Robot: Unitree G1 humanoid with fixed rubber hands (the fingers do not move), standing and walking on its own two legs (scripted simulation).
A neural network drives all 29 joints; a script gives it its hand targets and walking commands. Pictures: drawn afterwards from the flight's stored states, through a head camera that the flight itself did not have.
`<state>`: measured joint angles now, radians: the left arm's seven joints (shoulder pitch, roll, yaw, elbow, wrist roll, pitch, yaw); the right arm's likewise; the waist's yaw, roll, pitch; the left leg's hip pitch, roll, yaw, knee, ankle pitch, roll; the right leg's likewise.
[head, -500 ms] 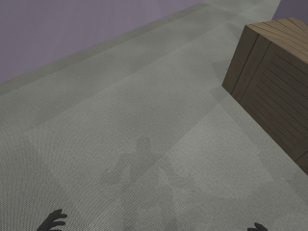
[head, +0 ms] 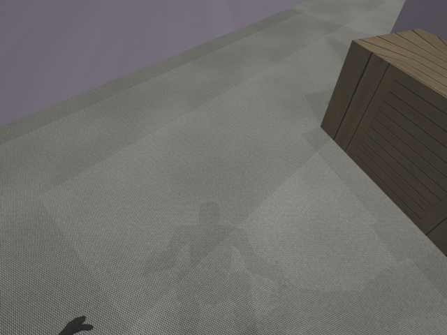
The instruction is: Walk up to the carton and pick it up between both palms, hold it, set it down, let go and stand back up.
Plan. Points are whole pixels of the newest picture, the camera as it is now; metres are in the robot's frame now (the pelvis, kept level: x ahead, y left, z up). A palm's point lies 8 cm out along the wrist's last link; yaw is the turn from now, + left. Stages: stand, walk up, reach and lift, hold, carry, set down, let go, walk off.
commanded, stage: walk up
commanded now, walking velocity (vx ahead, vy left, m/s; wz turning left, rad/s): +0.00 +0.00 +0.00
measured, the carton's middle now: out of the picture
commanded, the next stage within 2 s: none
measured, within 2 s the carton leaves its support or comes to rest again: neither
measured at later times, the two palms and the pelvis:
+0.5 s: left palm (109, 302) +0.19 +0.23 -0.09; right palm out of the picture +0.09 -0.47 -0.07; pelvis +0.03 -0.08 -0.02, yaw -14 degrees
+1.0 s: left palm (197, 198) +0.44 +0.08 -0.08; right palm out of the picture +0.02 -0.46 -0.04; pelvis +0.18 -0.13 +0.02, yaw -33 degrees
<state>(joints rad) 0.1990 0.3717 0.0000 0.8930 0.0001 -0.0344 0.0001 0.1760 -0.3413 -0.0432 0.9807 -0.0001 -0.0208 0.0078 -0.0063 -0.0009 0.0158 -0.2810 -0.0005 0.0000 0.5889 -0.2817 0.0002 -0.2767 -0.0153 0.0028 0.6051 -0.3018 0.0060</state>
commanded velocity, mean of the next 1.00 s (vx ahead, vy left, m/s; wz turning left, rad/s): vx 0.00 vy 0.00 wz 0.00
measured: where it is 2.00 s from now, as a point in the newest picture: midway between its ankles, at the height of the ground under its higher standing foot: (314, 286)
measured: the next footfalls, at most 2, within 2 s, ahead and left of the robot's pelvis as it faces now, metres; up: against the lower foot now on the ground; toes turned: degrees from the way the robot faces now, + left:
right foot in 0.48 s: +0.08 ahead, -0.25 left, +0.00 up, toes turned -16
left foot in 0.76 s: +0.24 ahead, -0.05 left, +0.00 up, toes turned -23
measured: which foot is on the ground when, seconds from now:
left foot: down 0.00-0.46, up 0.48-0.74, down 0.76-1.00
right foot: down 0.00-0.18, up 0.20-0.46, down 0.48-0.76, up 0.78-1.00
